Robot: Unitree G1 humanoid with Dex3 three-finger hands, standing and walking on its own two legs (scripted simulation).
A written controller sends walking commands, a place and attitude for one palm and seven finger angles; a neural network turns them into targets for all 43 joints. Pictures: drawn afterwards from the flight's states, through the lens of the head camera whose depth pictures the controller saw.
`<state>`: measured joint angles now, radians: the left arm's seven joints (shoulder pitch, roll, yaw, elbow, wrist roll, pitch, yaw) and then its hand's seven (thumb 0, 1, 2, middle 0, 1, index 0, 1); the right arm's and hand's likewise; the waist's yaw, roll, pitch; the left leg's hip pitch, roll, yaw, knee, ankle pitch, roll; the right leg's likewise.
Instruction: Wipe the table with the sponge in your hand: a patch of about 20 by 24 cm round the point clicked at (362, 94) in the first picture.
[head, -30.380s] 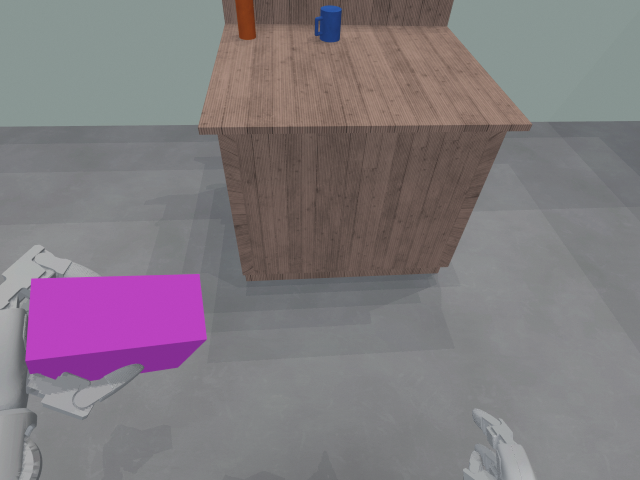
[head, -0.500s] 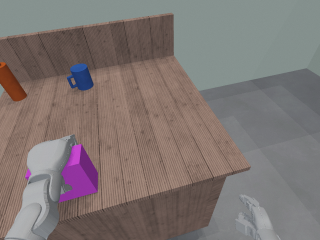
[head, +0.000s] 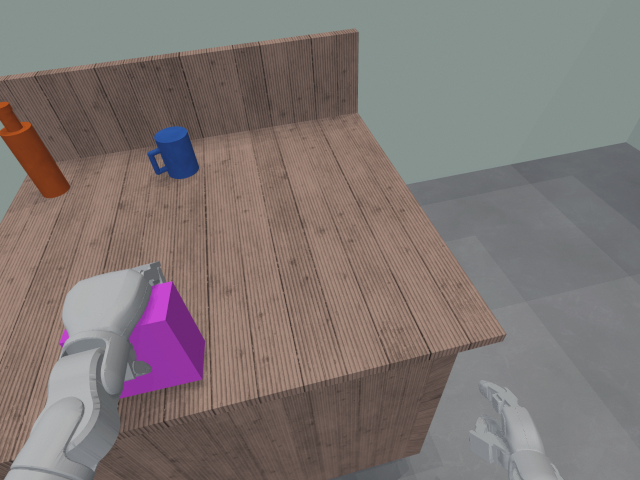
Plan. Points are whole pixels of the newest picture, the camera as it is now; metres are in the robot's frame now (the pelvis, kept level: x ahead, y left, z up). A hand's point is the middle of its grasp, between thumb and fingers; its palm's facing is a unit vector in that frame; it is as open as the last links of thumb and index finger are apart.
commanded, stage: lift the sponge slowly off the table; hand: left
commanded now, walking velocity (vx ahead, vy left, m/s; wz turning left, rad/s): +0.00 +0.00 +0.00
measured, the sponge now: (149, 352) +0.24 +0.29 +0.02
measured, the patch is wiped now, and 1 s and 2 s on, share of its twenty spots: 1.00 1.00 1.00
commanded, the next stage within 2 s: bring the sponge back beside the body in 1.34 s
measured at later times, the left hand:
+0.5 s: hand (128, 304) +0.26 +0.28 +0.11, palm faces +0.05 -0.07 -1.00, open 10.6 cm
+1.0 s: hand (115, 284) +0.26 +0.29 +0.15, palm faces +0.10 -0.06 -0.99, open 10.6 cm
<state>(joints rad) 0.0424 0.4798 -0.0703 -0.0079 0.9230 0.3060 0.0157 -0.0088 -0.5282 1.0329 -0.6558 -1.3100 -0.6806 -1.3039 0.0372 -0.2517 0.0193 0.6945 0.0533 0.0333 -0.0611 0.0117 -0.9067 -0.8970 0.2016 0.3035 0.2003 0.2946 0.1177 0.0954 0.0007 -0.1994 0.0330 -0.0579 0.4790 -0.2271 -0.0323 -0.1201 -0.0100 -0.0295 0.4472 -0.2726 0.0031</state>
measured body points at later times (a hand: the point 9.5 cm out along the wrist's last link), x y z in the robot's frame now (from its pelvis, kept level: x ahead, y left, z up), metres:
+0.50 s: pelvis -0.01 +0.00 +0.00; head -0.03 -0.04 +0.45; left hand +0.25 +0.28 +0.17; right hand +0.24 -0.20 -0.08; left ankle +0.02 +0.14 -0.74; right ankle -0.02 -0.13 -0.74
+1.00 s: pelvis -0.01 +0.00 +0.00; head -0.03 -0.04 +0.45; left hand +0.25 +0.29 +0.20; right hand +0.24 -0.20 -0.08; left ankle +0.02 +0.14 -0.74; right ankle -0.02 -0.13 -0.74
